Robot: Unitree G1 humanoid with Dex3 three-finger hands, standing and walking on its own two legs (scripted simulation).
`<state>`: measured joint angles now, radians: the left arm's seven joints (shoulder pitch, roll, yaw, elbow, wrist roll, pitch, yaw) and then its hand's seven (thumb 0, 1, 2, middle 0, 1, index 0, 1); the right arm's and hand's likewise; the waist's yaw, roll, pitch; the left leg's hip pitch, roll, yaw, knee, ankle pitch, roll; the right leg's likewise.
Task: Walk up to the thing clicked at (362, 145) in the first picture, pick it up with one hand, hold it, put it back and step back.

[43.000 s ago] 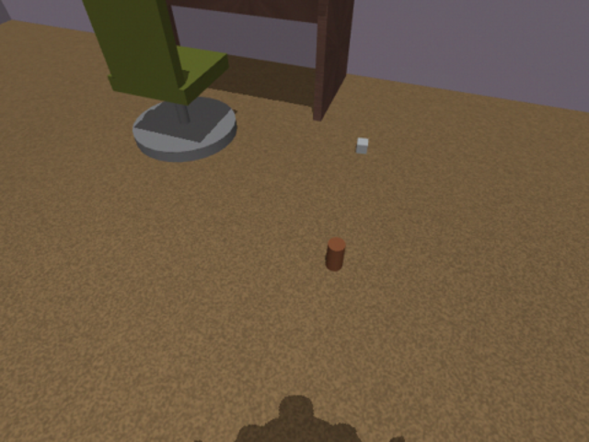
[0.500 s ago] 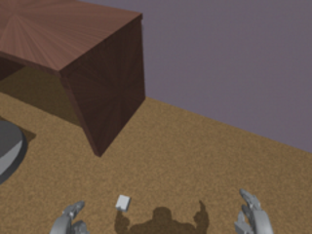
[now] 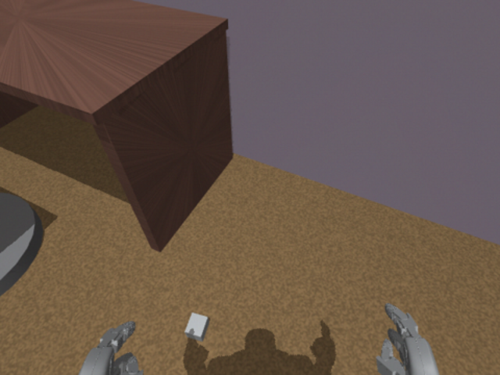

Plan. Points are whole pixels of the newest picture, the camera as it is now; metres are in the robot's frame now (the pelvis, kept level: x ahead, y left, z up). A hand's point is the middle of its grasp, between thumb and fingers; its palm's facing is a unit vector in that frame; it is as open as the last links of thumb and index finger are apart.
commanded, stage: home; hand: left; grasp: from above
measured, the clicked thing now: (197, 327) +0.42 +0.19 -0.68
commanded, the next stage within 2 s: stand in 0.50 s
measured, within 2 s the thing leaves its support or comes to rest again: neither
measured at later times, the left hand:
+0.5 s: hand out of the picture +0.16 +0.18 -0.05, palm faces +0.04 -0.98 -0.20, open 7.4 cm
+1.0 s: hand out of the picture +0.06 +0.24 -0.11, palm faces +0.02 -0.94 -0.34, open 7.4 cm
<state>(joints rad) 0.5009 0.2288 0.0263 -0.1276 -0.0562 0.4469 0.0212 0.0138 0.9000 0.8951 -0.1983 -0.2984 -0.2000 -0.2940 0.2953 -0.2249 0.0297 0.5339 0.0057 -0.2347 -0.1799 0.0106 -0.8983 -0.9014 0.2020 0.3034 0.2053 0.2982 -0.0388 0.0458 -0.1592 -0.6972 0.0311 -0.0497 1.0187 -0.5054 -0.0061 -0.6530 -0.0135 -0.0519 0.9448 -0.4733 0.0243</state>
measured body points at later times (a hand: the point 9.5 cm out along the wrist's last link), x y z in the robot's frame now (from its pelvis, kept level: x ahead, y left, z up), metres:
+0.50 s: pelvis +0.00 +0.00 +0.00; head +0.02 +0.01 +0.45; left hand +0.15 +0.23 -0.03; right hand +0.16 -0.24 -0.06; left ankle +0.00 +0.12 -0.68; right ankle +0.00 -0.14 -0.68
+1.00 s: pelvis -0.01 +0.01 +0.04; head +0.00 +0.02 +0.49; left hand +0.06 +0.29 -0.08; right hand +0.08 -0.28 -0.08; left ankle +0.00 +0.12 -0.68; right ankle +0.00 -0.14 -0.68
